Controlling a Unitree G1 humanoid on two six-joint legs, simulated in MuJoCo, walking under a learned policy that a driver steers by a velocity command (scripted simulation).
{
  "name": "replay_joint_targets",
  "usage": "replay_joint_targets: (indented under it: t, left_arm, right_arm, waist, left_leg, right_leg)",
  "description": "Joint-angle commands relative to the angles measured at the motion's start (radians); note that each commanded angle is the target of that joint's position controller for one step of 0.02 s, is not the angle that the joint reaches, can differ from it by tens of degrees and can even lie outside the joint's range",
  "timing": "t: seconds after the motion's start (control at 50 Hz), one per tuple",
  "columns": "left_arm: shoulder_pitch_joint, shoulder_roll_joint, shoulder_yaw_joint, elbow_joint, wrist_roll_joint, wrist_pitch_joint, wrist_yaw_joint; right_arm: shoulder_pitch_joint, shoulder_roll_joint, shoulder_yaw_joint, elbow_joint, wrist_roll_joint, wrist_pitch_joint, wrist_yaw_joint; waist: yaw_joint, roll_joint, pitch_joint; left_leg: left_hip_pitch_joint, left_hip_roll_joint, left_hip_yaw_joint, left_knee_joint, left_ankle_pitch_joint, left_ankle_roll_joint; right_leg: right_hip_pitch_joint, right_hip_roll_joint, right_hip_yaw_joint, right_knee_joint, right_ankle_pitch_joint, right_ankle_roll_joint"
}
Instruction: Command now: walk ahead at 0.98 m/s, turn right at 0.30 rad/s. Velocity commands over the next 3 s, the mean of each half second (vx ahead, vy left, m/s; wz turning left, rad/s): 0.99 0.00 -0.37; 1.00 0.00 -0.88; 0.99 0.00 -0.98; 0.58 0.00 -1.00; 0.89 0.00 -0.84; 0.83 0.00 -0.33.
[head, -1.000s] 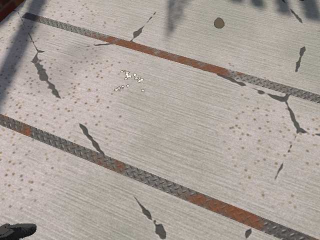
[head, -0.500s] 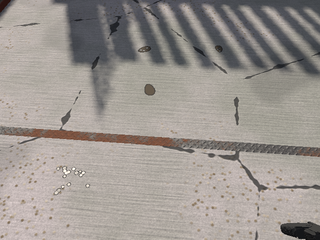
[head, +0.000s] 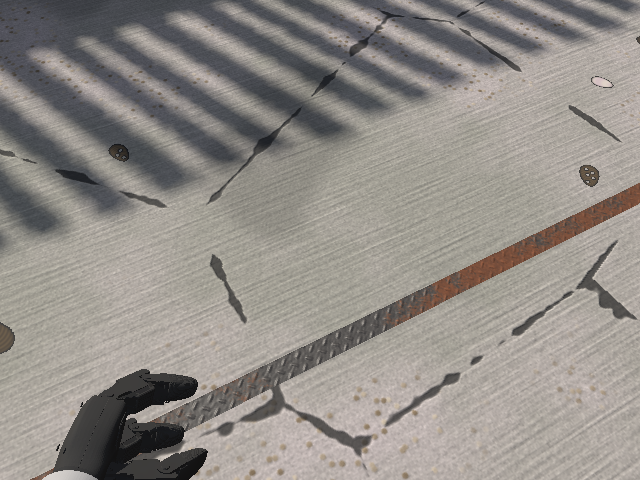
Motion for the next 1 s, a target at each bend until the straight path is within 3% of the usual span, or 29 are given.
replay_joint_targets:
  t: [0.02, 0.04, 0.06, 0.08, 0.1, 0.16, 0.24, 0.3, 0.34, 0.38, 0.4, 0.42, 0.44, 0.46, 0.48, 0.5, 0.56, 0.6, 0.66, 0.7, 0.74, 0.78, 0.82, 0.84, 0.86, 0.88, 0.9, 0.94, 1.0]
  left_arm:
    - [0.448, 0.301, 0.117, 0.089, -0.010, 0.007, 0.063]
    - [0.482, 0.307, 0.122, 0.078, -0.007, 0.011, 0.070]
    - [0.474, 0.261, 0.120, 0.125, -0.018, 0.001, 0.079]
    - [0.446, 0.212, 0.110, 0.152, -0.024, -0.012, 0.083]
    - [0.400, 0.174, 0.100, 0.160, -0.022, -0.028, 0.085]
    - [0.380, 0.100, 0.071, 0.187, -0.041, -0.056, 0.085]
    - [0.416, 0.113, 0.074, 0.218, -0.053, -0.088, 0.062]
    - [0.471, 0.166, 0.084, 0.252, -0.074, -0.105, 0.067]
    - [0.492, 0.213, 0.093, 0.271, -0.069, -0.097, 0.076]
    - [0.498, 0.274, 0.105, 0.284, -0.039, -0.080, 0.084]
    - [0.458, 0.293, 0.111, 0.286, -0.026, -0.070, 0.086]
    - [0.442, 0.219, 0.094, 0.271, -0.014, -0.074, 0.085]
    - [0.608, 0.022, 0.051, 0.224, -0.076, -0.078, 0.078]
    - [0.476, 0.142, 0.063, 0.209, -0.060, -0.076, 0.084]
    - [0.390, 0.160, 0.072, 0.199, -0.058, -0.067, 0.084]
    - [0.357, 0.153, 0.069, 0.200, -0.047, -0.056, 0.075]
    - [0.341, 0.060, 0.059, 0.178, -0.034, -0.004, 0.042]
    - [0.270, 0.016, 0.048, 0.125, -0.030, 0.022, 0.022]
    - [0.165, 0.019, 0.042, 0.073, -0.032, 0.029, 0.004]
    - [0.088, 0.032, 0.035, 0.029, -0.032, 0.024, -0.013]
    - [0.045, 0.039, 0.038, 0.026, -0.028, 0.015, -0.021]
    - [0.121, 0.078, 0.054, 0.052, -0.038, 0.008, -0.010]
    - [0.400, 0.143, 0.088, 0.125, -0.048, 0.007, 0.015]
    - [0.615, 0.187, 0.118, 0.194, -0.047, 0.009, 0.033]
    - [0.606, 0.231, 0.148, 0.217, -0.051, 0.020, 0.059]
    - [0.461, 0.330, 0.164, 0.179, -0.037, 0.034, 0.068]
    - [0.484, 0.361, 0.174, 0.142, -0.024, 0.041, 0.066]
    - [0.468, 0.267, 0.161, 0.173, -0.031, 0.021, 0.080]
    - [0.395, 0.189, 0.129, 0.168, -0.049, -0.026, 0.091]
  right_arm:
    - [-0.128, -0.119, -0.024, -0.190, 0.011, -0.022, 0.017]
    - [-0.206, -0.197, -0.037, -0.247, 0.031, -0.033, 0.016]
    - [-0.303, -0.198, -0.038, -0.264, 0.036, -0.038, 0.014]
    - [-0.285, -0.174, -0.030, -0.258, 0.034, -0.038, 0.017]
    - [-0.283, -0.157, -0.027, -0.248, 0.014, -0.024, 0.022]
    - [-0.253, -0.113, -0.018, -0.233, -0.024, 0.021, 0.048]
    - [-0.532, -0.096, 0.000, -0.341, -0.013, 0.010, 0.063]
    - [-0.605, -0.089, 0.006, -0.365, 0.000, -0.002, 0.074]
    - [-0.609, -0.128, -0.003, -0.366, -0.008, 0.000, 0.061]
    - [-0.445, -0.202, -0.033, -0.328, -0.010, -0.001, 0.032]
    - [-0.247, -0.233, -0.050, -0.276, -0.005, -0.001, 0.012]
    - [-0.059, -0.308, -0.078, -0.239, -0.023, 0.000, -0.016]
    - [-0.069, -0.397, -0.104, -0.234, -0.065, -0.009, -0.011]
    - [-0.137, -0.314, -0.096, -0.255, -0.037, -0.006, 0.006]
    - [-0.241, -0.247, -0.082, -0.251, -0.034, -0.012, 0.009]
    - [-0.283, -0.192, -0.073, -0.241, -0.032, -0.015, 0.014]
    - [-0.278, -0.106, -0.047, -0.179, -0.020, -0.031, 0.020]
    - [-0.285, -0.104, -0.046, -0.150, 0.005, -0.050, 0.031]
    - [-0.342, -0.084, -0.045, -0.137, 0.002, -0.067, 0.032]
    - [-0.337, -0.133, -0.053, -0.133, 0.005, -0.079, 0.024]
    - [-0.289, -0.175, -0.062, -0.118, 0.010, -0.074, 0.013]
    - [-0.272, -0.238, -0.074, -0.128, 0.012, -0.051, 0.001]
    - [-0.323, -0.308, -0.096, -0.157, 0.003, -0.008, -0.008]
    - [-0.356, -0.310, -0.100, -0.177, -0.002, 0.011, -0.007]
    - [-0.343, -0.252, -0.091, -0.170, -0.012, 0.016, 0.004]
    - [-0.293, -0.106, -0.056, -0.259, -0.014, 0.008, 0.021]
    - [-0.340, -0.145, -0.047, -0.348, 0.003, -0.022, 0.018]
    - [-0.435, -0.174, -0.038, -0.341, -0.003, -0.054, 0.012]
    - [-0.428, -0.157, -0.026, -0.329, -0.043, -0.004, 0.014]
  waist:
    - [0.206, -0.122, -0.365]
    - [0.245, -0.014, -0.416]
    - [0.237, 0.044, -0.230]
    - [0.176, 0.066, -0.074]
    - [0.122, 0.092, -0.015]
    - [0.042, 0.019, 0.056]
    - [0.081, 0.004, 0.158]
    - [0.104, 0.012, 0.125]
    - [0.095, 0.027, 0.073]
    - [0.008, -0.025, -0.079]
    - [-0.107, -0.024, -0.173]
    - [-0.176, 0.007, -0.276]
    - [-0.031, 0.372, -0.441]
    - [-0.060, 0.246, -0.416]
    - [-0.025, 0.178, -0.224]
    - [-0.004, 0.071, -0.137]
    - [0.079, 0.085, -0.016]
    - [0.110, 0.113, 0.052]
    - [0.143, 0.105, 0.098]
    - [0.152, 0.077, 0.144]
    - [0.138, 0.052, 0.137]
    - [0.190, 0.096, 0.056]
    - [0.335, 0.146, -0.104]
    - [0.415, 0.121, -0.206]
    - [0.365, 0.014, -0.161]
    - [0.180, -0.255, -0.128]
    - [0.197, -0.174, -0.286]
    - [0.156, 0.069, -0.066]
    - [0.060, 0.114, -0.005]
  left_leg:
    - [-0.852, -0.005, -0.096, 0.996, -0.064, 0.070]
    - [-0.984, -0.036, -0.264, 1.108, -0.014, 0.097]
    - [-1.052, 0.005, -0.292, 1.048, 0.082, 0.099]
    - [-1.011, 0.038, -0.286, 0.946, 0.099, 0.093]
    - [-0.946, 0.068, -0.301, 0.869, 0.092, 0.082]
    - [-0.865, 0.104, -0.291, 0.730, 0.065, 0.044]
    - [-0.827, 0.085, -0.213, 0.385, 0.370, 0.035]
    - [-0.613, 0.014, -0.190, 0.186, 0.625, 0.066]
    - [-0.585, -0.048, -0.176, 0.130, 0.552, 0.088]
    - [-0.380, -0.112, -0.198, 0.138, 0.347, 0.106]
    - [-0.156, -0.094, -0.207, 0.113, 0.294, 0.110]
    - [0.085, 0.060, -0.345, 0.153, 0.059, 0.124]
    - [0.328, 0.412, -0.896, -0.002, -0.242, 0.245]
    - [0.230, 0.377, -1.060, -0.169, -0.317, 0.216]
    - [0.077, 0.346, -0.852, -0.173, -0.250, 0.190]
    - [-0.053, 0.317, -0.724, -0.183, -0.085, 0.183]
    - [-0.281, 0.263, -0.443, -0.254, 0.077, 0.144]
    - [-0.339, 0.255, -0.297, -0.311, 0.168, 0.113]
    - [-0.398, 0.130, -0.052, -0.359, 0.364, 0.079]
    - [-0.398, 0.152, 0.028, -0.401, 0.517, 0.086]
    - [-0.305, 0.148, 0.070, -0.399, 0.731, 0.088]
    - [-0.156, 0.169, 0.082, -0.249, 1.221, 0.082]
    - [-0.134, 0.199, 0.061, 0.134, 1.462, 0.088]
    - [-0.234, 0.202, 0.031, 0.439, 1.361, 0.087]
    - [-0.451, 0.090, 0.005, 0.778, 0.646, 0.057]
    - [-0.853, -0.083, -0.056, 1.156, -0.095, -0.007]
    - [-1.016, -0.088, -0.271, 1.206, -0.068, -0.002]
    - [-1.026, 0.003, -0.322, 1.016, 0.048, 0.011]
    - [-0.845, 0.067, -0.326, 0.826, 0.030, -0.028]
  right_leg:
    - [1.083, -0.379, 0.669, -0.118, -0.261, -0.112]
    - [1.069, -0.436, 0.864, -0.254, -0.212, -0.167]
    - [0.941, -0.388, 0.706, -0.308, -0.104, -0.144]
    - [0.735, -0.356, 0.594, -0.352, -0.006, -0.121]
    - [0.593, -0.303, 0.512, -0.378, 0.031, -0.093]
    - [0.392, -0.229, 0.380, -0.469, 0.080, -0.077]
    - [0.249, -0.130, 0.236, -0.576, 0.286, -0.050]
    - [0.278, -0.177, 0.270, -0.647, 0.491, -0.032]
    - [0.465, -0.190, 0.263, -0.543, 0.813, -0.015]
    - [0.563, -0.217, 0.285, -0.248, 1.101, 0.021]
    - [0.481, -0.194, 0.273, 0.011, 1.023, 0.037]
    - [0.299, -0.135, 0.250, 0.337, 0.771, 0.045]
    - [-0.046, 0.012, 0.190, 0.778, -0.185, 0.083]
    - [-0.127, -0.018, 0.217, 0.837, -0.159, 0.057]
    - [-0.178, -0.092, 0.208, 0.804, -0.055, 0.058]
    - [-0.157, -0.132, 0.189, 0.768, -0.017, 0.061]
    - [-0.115, -0.192, 0.173, 0.734, -0.043, 0.079]
    - [-0.177, -0.224, 0.155, 0.687, -0.014, 0.088]
    - [-0.169, -0.199, 0.086, 0.525, 0.164, 0.087]
    - [-0.110, -0.204, 0.020, 0.291, 0.248, 0.065]
    - [-0.035, -0.151, -0.057, 0.167, 0.292, 0.032]
    - [0.060, -0.071, -0.101, 0.136, 0.241, 0.005]
    - [0.329, -0.002, -0.090, 0.155, 0.087, -0.024]
    - [0.580, 0.023, -0.041, 0.093, 0.027, -0.049]
    - [0.710, -0.012, 0.090, 0.045, -0.070, -0.070]
    - [0.826, -0.207, 0.554, -0.067, -0.020, -0.178]
    - [0.946, -0.307, 0.900, -0.293, -0.182, -0.279]
    - [0.698, -0.292, 0.838, -0.403, -0.150, -0.200]
    - [0.392, -0.176, 0.610, -0.394, 0.094, -0.164]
